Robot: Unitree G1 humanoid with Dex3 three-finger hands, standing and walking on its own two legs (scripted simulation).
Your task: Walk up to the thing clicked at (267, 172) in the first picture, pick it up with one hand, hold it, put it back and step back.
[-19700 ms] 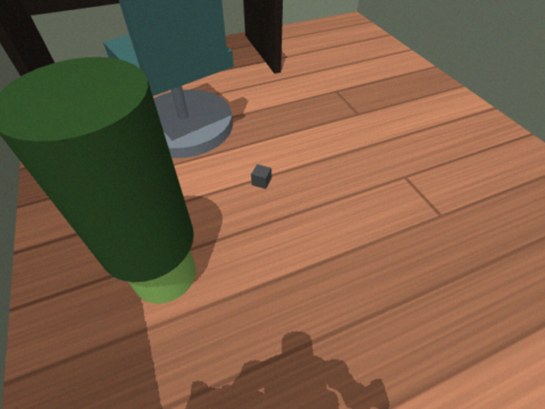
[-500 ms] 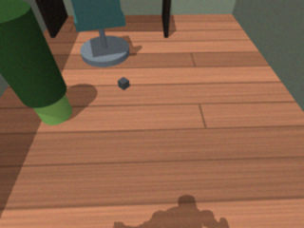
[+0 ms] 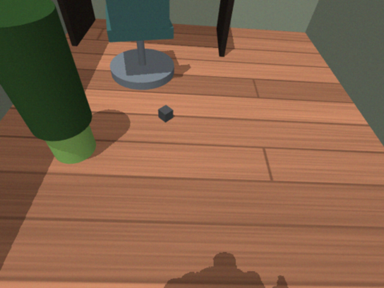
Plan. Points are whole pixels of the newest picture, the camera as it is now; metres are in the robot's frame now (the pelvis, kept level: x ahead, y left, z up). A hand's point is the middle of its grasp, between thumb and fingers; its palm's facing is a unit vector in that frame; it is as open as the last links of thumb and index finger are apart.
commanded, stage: walk up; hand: left
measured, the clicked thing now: (165, 113) +1.38 +0.13 -0.72
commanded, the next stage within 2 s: none
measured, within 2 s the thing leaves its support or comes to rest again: neither
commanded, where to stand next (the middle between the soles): +0.98 -0.09 m, yaw -2 degrees
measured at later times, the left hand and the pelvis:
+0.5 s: hand (111, 209) +0.33 +0.21 -0.11, palm faces -0.02 -0.92 -0.38, open 7.4 cm; pelvis +0.24 -0.06 +0.00, yaw -1 degrees
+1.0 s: hand (114, 163) +0.51 +0.24 -0.15, palm faces -0.10 -0.94 -0.31, open 7.4 cm; pelvis +0.45 -0.03 +0.01, yaw -2 degrees
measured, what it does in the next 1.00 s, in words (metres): walks ahead: right foot, then left foot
